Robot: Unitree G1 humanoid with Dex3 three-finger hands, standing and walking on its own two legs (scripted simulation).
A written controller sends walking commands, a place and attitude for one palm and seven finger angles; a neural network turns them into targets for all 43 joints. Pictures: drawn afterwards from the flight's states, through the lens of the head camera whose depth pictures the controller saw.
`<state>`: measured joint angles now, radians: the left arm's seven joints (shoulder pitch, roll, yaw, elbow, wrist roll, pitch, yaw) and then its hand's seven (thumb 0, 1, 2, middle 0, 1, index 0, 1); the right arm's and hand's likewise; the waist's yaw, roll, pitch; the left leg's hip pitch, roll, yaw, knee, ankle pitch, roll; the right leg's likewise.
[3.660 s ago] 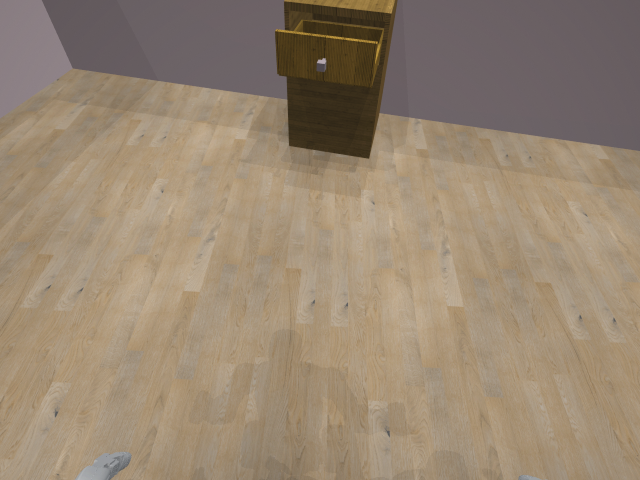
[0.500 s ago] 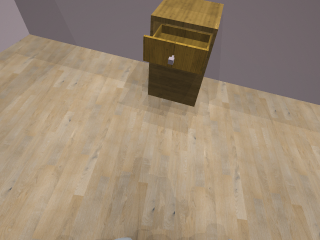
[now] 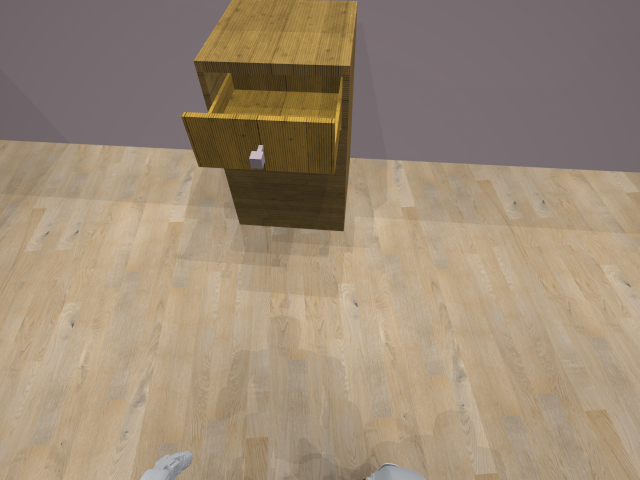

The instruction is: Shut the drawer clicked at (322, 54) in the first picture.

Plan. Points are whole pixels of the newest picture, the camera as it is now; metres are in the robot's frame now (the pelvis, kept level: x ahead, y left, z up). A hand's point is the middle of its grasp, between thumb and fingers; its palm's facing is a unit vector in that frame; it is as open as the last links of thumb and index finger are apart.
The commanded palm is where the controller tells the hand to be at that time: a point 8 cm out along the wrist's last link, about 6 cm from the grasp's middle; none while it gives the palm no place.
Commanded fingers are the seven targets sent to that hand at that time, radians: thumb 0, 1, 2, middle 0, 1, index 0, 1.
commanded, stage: walk to a spot facing it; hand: left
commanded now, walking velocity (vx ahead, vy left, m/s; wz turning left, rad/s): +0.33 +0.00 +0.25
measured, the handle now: (258, 155) +0.88 +0.17 -0.17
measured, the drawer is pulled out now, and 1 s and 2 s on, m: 0.21 0.21 0.21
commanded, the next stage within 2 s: turn to face it in 0.20 s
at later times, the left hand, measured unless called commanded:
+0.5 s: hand out of the picture +0.08 +0.17 -0.18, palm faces +0.24 -0.96 -0.13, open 7.3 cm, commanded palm none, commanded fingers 0.00 0.90 0.90 -0.20 -0.30 -0.20 -0.30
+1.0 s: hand (199, 418) +0.23 +0.19 -0.14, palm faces +0.06 -0.97 -0.22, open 7.3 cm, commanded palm none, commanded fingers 0.00 0.90 0.90 -0.20 -0.30 -0.20 -0.30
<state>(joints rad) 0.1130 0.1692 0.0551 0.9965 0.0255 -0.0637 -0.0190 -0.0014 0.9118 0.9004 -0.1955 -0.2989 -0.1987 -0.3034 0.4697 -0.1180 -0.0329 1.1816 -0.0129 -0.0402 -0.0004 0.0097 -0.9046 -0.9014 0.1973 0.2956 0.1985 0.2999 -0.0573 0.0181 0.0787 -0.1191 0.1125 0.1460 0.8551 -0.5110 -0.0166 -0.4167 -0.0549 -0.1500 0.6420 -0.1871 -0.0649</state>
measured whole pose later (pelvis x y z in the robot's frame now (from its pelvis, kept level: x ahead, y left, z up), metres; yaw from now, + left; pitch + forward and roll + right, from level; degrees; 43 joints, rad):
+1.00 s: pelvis +0.20 +0.01 +0.02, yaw -1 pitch +0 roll +1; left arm 0.27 0.15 0.05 1.03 0.02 0.02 0.02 0.00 0.92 0.90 -0.20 -0.30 -0.20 -0.30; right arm 0.20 -0.19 -0.04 1.04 0.00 0.04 -0.02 0.01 -0.91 -0.90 0.19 0.30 0.20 0.30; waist 0.01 0.01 0.01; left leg -0.31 0.05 0.08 0.67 -0.39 -0.03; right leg -0.24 0.01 -0.02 0.47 -0.23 -0.04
